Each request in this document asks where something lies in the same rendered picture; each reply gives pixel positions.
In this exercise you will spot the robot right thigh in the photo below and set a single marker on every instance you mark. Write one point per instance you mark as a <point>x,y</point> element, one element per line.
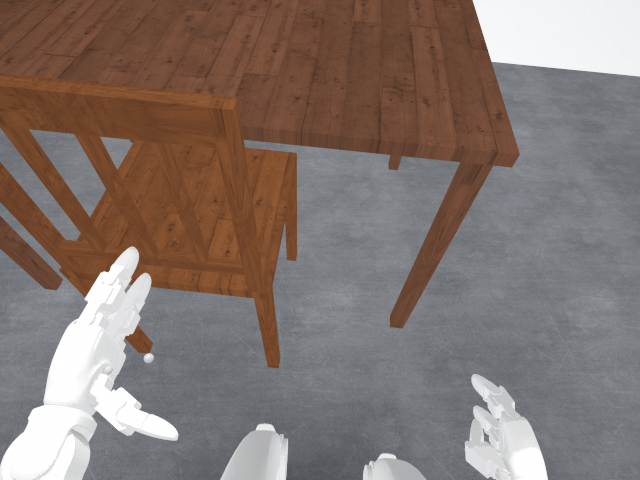
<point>391,469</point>

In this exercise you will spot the table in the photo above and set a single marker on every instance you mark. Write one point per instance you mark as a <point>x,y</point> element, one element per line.
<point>408,78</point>

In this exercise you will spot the robot thigh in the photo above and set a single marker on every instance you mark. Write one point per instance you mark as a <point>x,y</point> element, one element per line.
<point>261,455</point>
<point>391,469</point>

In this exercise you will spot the robot left hand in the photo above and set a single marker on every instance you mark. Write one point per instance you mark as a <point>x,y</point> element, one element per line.
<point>96,340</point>

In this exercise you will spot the chair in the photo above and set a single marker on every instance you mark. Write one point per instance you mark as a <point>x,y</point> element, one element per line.
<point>205,213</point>

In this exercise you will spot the robot left thigh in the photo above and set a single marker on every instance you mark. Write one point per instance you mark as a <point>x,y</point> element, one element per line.
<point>261,455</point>

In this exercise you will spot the robot right hand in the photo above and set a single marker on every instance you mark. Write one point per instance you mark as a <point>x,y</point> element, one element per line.
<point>513,451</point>

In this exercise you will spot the left robot forearm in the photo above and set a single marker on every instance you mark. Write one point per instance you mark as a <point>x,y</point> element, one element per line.
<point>54,446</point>

